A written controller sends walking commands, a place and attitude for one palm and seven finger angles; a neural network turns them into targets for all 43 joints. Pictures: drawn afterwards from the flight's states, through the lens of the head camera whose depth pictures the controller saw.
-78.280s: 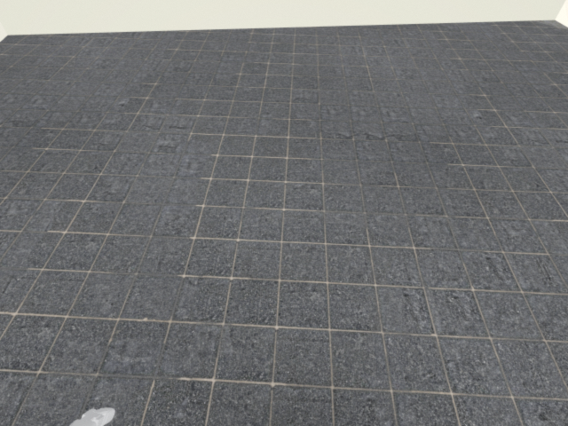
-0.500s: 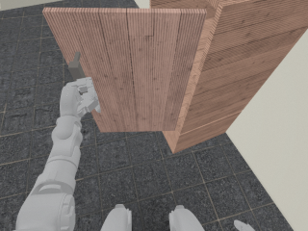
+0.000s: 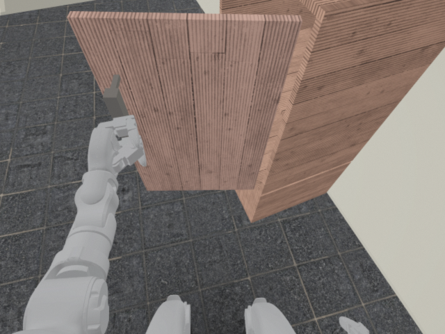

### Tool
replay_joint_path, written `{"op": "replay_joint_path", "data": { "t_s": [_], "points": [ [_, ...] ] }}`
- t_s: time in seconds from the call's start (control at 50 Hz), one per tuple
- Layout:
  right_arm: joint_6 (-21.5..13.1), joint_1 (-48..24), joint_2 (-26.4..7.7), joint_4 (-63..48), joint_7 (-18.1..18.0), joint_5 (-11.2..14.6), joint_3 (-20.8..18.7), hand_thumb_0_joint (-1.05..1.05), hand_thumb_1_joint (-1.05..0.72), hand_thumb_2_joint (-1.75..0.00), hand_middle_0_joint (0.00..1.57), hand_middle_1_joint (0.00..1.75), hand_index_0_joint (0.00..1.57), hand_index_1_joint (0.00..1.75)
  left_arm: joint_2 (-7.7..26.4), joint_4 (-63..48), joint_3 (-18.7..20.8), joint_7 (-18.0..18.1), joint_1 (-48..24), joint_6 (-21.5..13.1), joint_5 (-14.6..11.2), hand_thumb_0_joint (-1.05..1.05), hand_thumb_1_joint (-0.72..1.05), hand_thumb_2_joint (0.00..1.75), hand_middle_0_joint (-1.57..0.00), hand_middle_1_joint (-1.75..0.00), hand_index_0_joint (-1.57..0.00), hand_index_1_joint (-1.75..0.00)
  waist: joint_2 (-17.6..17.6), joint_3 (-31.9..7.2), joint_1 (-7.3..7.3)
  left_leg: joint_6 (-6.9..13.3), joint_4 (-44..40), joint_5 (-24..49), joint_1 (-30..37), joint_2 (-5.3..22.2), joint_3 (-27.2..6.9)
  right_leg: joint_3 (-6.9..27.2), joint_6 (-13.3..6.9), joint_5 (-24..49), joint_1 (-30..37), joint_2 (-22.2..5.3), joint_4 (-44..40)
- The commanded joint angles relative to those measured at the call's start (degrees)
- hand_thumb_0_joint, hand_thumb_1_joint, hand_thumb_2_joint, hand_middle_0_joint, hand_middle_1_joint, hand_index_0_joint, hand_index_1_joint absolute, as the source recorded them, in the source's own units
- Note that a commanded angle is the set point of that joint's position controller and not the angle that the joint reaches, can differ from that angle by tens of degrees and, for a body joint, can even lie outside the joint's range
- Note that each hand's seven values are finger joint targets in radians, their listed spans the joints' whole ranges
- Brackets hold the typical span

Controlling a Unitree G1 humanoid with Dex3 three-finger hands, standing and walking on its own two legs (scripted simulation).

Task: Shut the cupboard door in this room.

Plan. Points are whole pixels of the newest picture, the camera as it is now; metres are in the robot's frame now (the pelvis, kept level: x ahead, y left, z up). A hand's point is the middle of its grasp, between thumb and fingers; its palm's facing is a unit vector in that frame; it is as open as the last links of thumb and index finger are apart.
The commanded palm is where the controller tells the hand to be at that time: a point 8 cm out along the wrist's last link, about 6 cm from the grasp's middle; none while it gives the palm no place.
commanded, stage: push the door shut along its arc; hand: left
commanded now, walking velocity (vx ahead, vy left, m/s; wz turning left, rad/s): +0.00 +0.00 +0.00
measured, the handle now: (122, 109) +0.53 +0.19 +0.05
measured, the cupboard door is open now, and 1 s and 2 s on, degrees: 69 53 48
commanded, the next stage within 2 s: pull the fist back off the door in 1.32 s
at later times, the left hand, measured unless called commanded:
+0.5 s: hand (141, 122) +0.49 +0.15 +0.06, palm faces -0.15 -0.99 -0.03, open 3.1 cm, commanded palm +0.49 +0.18 +0.06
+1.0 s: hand (157, 100) +0.55 +0.12 +0.06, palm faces -0.27 -0.96 -0.02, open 3.1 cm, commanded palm +0.56 +0.15 +0.06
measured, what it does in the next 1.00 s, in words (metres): stands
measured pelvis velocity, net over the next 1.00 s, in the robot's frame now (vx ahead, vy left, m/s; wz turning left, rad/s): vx -0.02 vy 0.02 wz -0.04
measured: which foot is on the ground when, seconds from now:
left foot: down 0.00-1.00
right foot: down 0.00-1.00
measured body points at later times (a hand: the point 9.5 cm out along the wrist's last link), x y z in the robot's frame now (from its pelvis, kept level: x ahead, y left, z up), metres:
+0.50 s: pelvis -0.01 +0.01 -0.02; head +0.12 +0.03 +0.41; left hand +0.50 +0.20 +0.06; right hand +0.00 -0.26 -0.14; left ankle +0.04 +0.12 -0.65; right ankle +0.01 -0.12 -0.65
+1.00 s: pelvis -0.02 +0.02 -0.04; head +0.15 +0.04 +0.38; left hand +0.56 +0.18 +0.06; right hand -0.04 -0.24 -0.14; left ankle +0.04 +0.12 -0.65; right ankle +0.01 -0.12 -0.65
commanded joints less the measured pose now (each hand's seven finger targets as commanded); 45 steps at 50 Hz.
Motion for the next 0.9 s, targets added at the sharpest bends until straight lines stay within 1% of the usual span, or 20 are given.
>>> {"op": "replay_joint_path", "data": {
  "t_s": [0.0, 0.02, 0.06, 0.16, 0.2, 0.24, 0.28, 0.36, 0.4, 0.42, 0.44, 0.52, 0.54, 0.58, 0.64, 0.66, 0.72, 0.76, 0.82, 0.88],
  "points": [
    [-1.51, 5.23, -8.78, -3.56, -0.9, -0.31, -3.23, 0.0, -0.9, -0.9, 0.2, 0.3, 0.2, 0.3, 13.12, -9.31, 2.62, -1.14, -29.43, -4.69, -0.18, 0.0, 0.9, 0.9, -1.3, -1.5, -1.3, -1.5, 1.24, -22.02, -2.35, 1.65, -6.04, 10.71, 16.36, -1.74, -1.26, 1.26, -0.68, 14.49, 5.79, 1.16, -8.84],
    [-1.49, 4.8, -8.64, -3.25, -0.9, -0.23, -3.09, 0.0, -0.9, -0.9, 0.2, 0.3, 0.2, 0.3, 12.6, -7.72, 1.93, -1.61, -31.29, -4.5, -0.15, 0.0, 0.9, 0.9, -1.3, -1.5, -1.3, -1.5, 1.74, -21.84, -3.03, 1.64, -5.82, 10.3, 16.24, -1.76, -1.25, 1.38, -0.64, 14.17, 5.12, 0.97, -9.0],
    [-1.45, 5.4, -9.06, -3.05, -0.9, -0.26, -3.12, 0.0, -0.9, -0.9, 0.2, 0.3, 0.2, 0.3, 15.0, -5.19, 3.77, -2.68, -31.55, -4.09, -0.13, 0.0, 0.9, 0.9, -1.3, -1.5, -1.3, -1.5, 0.77, -23.25, -2.85, 1.73, -5.3, 10.99, 15.45, -1.64, -1.47, 1.45, -0.68, 14.64, 5.52, 1.01, -8.41],
    [-1.03, 6.65, -9.39, -3.24, -0.45, -0.26, -3.15, 0.0, -0.9, -0.9, 0.2, 0.3, 0.2, 0.3, 14.52, -2.54, 2.98, -5.5, -34.07, -2.7, -0.49, 0.0, 0.9, 0.9, -1.3, -1.5, -1.3, -1.5, 2.65, -25.77, -3.3, 1.61, -4.27, 14.45, 17.17, -1.35, -2.06, 0.92, -0.92, 16.68, 3.51, 1.21, -7.01],
    [-0.97, 7.45, -9.49, -3.28, -0.36, -0.2, -3.16, 0.0, -0.9, -0.9, 0.2, 0.3, 0.2, 0.3, 13.46, -1.5, 1.99, -6.49, -35.9, -2.27, -0.87, 0.0, 0.9, 0.9, -1.3, -1.5, -1.3, -1.5, 2.28, -24.84, -4.33, 1.84, -3.78, 14.46, 17.0, -1.35, -2.37, 0.65, -0.95, 16.25, 1.81, 1.46, -6.86],
    [-0.71, 7.98, -10.05, -2.74, -0.41, -0.16, -3.22, 0.0, -0.9, -0.9, 0.2, 0.3, 0.2, 0.3, 16.36, -0.04, 3.79, -6.89, -37.29, -1.9, -0.46, 0.0, 0.9, 0.9, -1.3, -1.5, -1.3, -1.5, 1.45, -24.77, -4.41, 1.75, -3.71, 13.12, 15.93, -1.05, -2.76, 0.6, -0.94, 14.61, 1.14, 1.49, -6.77],
    [-0.72, 8.33, -10.05, -2.29, -0.4, -0.09, -3.16, 0.0, -0.9, -0.9, 0.2, 0.3, 0.2, 0.3, 14.7, 0.81, 1.44, -7.47, -41.42, -1.39, 0.04, 0.0, 0.9, 0.9, -1.3, -1.5, -1.3, -1.5, 1.7, -22.85, -6.04, 1.91, -3.6, 10.66, 15.23, -0.96, -3.03, 0.55, -0.88, 12.03, -1.38, 1.53, -7.18],
    [-0.95, 9.98, -10.77, -1.41, -0.4, -0.45, -3.02, 0.0, -0.9, -0.9, 0.2, 0.3, 0.2, 0.3, 17.66, 2.83, 2.68, -8.2, -45.51, -0.62, 0.73, 0.0, 0.9, 0.9, -1.3, -1.5, -1.3, -1.5, 3.87, -24.77, -6.75, 2.06, -2.7, 10.32, 15.12, -0.91, -3.77, 0.31, -1.2, 10.5, -3.49, 1.63, -6.32],
    [-1.11, 10.91, -10.82, -1.23, -0.38, -0.58, -3.16, 0.0, -0.9, -0.9, 0.2, 0.3, 0.2, 0.3, 16.76, 2.49, 1.61, -9.11, -47.32, -0.54, 0.78, 0.0, 0.9, 0.9, -1.3, -1.5, -1.3, -1.5, 5.35, -26.82, -7.41, 2.08, -2.2, 12.29, 17.7, -0.79, -4.3, -0.16, -1.43, 11.27, -5.2, 1.8, -5.68],
    [-1.09, 10.92, -10.99, -1.04, -0.24, -0.62, -3.11, 0.0, -0.9, -0.9, 0.2, 0.3, 0.2, 0.3, 17.28, 2.59, 1.55, -9.55, -47.69, -0.42, 0.96, 0.0, 0.9, 0.9, -1.3, -1.5, -1.3, -1.5, 7.41, -27.3, -6.9, 1.65, -2.47, 12.14, 18.87, -0.58, -4.69, -0.31, -1.6, 10.59, -6.31, 1.69, -5.58],
    [-1.11, 11.0, -11.02, -0.99, -0.1, -0.59, -3.08, 0.0, -0.9, -0.9, 0.2, 0.3, 0.2, 0.3, 16.2, 3.26, 0.72, -9.9, -48.21, 0.05, 0.78, 0.0, 0.9, 0.9, -1.3, -1.5, -1.3, -1.5, 6.76, -27.0, -7.48, 1.8, -2.3, 11.37, 18.56, -0.64, -4.77, -0.37, -1.56, 10.04, -6.97, 1.78, -5.74],
    [-1.24, 12.22, -11.7, -0.65, -0.29, -0.69, -2.8, 0.0, -0.9, -0.9, 0.2, 0.3, 0.2, 0.3, 21.41, 4.3, 4.06, -10.11, -51.97, 0.96, 1.04, 0.0, 0.9, 0.9, -1.3, -1.5, -1.3, -1.5, 5.97, -27.82, -8.19, 2.13, -1.47, 10.93, 16.42, -0.38, -5.02, -0.32, -1.55, 9.55, -7.13, 2.01, -5.2],
    [-1.32, 12.22, -11.43, -0.55, -0.21, -0.7, -2.62, 0.0, -0.9, -0.9, 0.2, 0.3, 0.2, 0.3, 19.84, 5.58, 2.44, -10.24, -53.13, 1.4, 1.4, 0.0, 0.9, 0.9, -1.3, -1.5, -1.3, -1.5, 6.19, -26.31, -8.95, 2.22, -1.23, 9.51, 15.24, -0.5, -4.94, -0.31, -1.44, 8.55, -8.2, 2.04, -5.29],
    [-1.49, 12.89, -11.78, -0.17, -0.2, -0.83, -2.48, 0.0, -0.9, -0.9, 0.2, 0.3, 0.2, 0.3, 22.11, 6.69, 3.43, -10.22, -55.17, 1.88, 2.22, 0.0, 0.9, 0.9, -1.3, -1.5, -1.3, -1.5, 6.24, -25.38, -9.56, 2.35, -0.77, 8.13, 13.77, -0.34, -5.03, -0.28, -1.49, 7.52, -8.99, 2.14, -5.19],
    [-1.73, 13.83, -11.97, -0.17, -0.14, -1.11, -2.36, 0.0, -0.9, -0.9, 0.2, 0.3, 0.2, 0.3, 24.52, 6.0, 4.52, -10.79, -57.19, 2.0, 2.88, 0.0, 0.9, 0.9, -1.3, -1.5, -1.3, -1.5, 9.02, -29.15, -9.22, 2.2, 0.03, 10.91, 15.62, -0.19, -5.43, -0.46, -1.82, 8.83, -9.25, 2.22, -4.18],
    [-1.81, 13.7, -11.8, -0.22, 0.04, -1.05, -2.33, 0.0, -0.9, -0.9, 0.2, 0.3, 0.2, 0.3, 21.82, 6.71, 2.14, -11.35, -57.28, 2.43, 2.96, 0.0, 0.9, 0.9, -1.3, -1.5, -1.3, -1.5, 9.84, -28.95, -9.77, 2.12, 0.06, 11.02, 16.19, -0.26, -5.48, -0.55, -1.82, 8.8, -10.48, 2.25, -4.21],
    [-1.88, 14.67, -12.41, 0.16, -0.04, -1.22, -2.28, 0.0, -0.9, -0.9, 0.2, 0.3, 0.2, 0.3, 24.69, 6.39, 4.09, -12.0, -59.82, 3.24, 2.75, 0.0, 0.9, 0.9, -1.3, -1.5, -1.3, -1.5, 10.27, -30.05, -10.28, 2.06, 0.58, 12.34, 17.52, 0.21, -6.1, -1.0, -1.89, 9.32, -11.84, 2.35, -3.61],
    [-1.98, 15.0, -12.23, 0.35, 0.07, -1.25, -2.18, 0.0, -0.9, -0.9, 0.2, 0.3, 0.2, 0.3, 23.75, 7.0, 3.25, -12.54, -60.81, 4.16, 2.82, 0.0, 0.9, 0.9, -1.3, -1.5, -1.3, -1.5, 10.43, -29.99, -10.79, 2.17, 1.04, 12.97, 17.3, 0.17, -6.1, -1.1, -1.86, 9.74, -12.31, 2.49, -3.6],
    [-2.13, 15.55, -12.49, 0.44, -0.1, -1.34, -1.94, 0.0, -0.9, -0.9, 0.2, 0.3, 0.2, 0.3, 26.16, 7.14, 4.5, -12.67, -63.47, 4.75, 3.28, 0.0, 0.9, 0.9, -1.3, -1.5, -1.3, -1.5, 10.68, -30.55, -11.24, 2.2, 1.68, 13.91, 16.97, 0.34, -6.41, -1.25, -1.89, 10.04, -13.08, 2.58, -2.95],
    [-2.23, 16.1, -12.33, 0.67, 0.08, -1.63, -1.85, 0.0, -0.9, -0.9, 0.2, 0.3, 0.2, 0.3, 25.4, 8.35, 3.68, -12.44, -64.64, 5.7, 4.07, 0.0, 0.9, 0.9, -1.3, -1.5, -1.3, -1.5, 11.98, -29.78, -11.67, 2.01, 1.95, 14.13, 17.29, 0.45, -6.73, -1.65, -2.05, 9.85, -14.61, 2.7, -2.61]
  ]
}}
